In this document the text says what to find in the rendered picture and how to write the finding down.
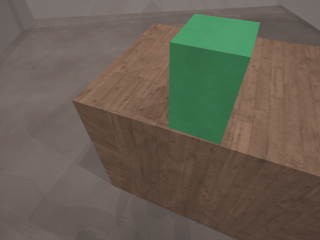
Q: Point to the pedestal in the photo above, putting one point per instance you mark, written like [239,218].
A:
[262,182]

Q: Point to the carton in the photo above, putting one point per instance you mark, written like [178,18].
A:
[208,59]

